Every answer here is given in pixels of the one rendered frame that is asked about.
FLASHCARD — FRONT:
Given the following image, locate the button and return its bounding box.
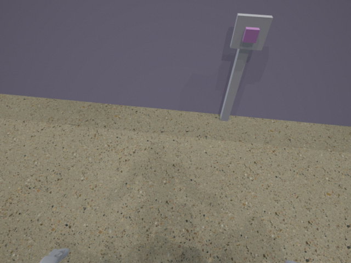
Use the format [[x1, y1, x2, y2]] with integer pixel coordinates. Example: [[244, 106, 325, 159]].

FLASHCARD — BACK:
[[242, 27, 260, 43]]

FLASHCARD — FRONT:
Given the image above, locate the robot left hand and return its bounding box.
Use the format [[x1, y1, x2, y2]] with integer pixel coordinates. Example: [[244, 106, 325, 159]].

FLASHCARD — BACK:
[[39, 248, 69, 263]]

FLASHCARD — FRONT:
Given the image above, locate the panel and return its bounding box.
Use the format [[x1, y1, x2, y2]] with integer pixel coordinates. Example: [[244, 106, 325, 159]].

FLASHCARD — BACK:
[[220, 13, 273, 121]]

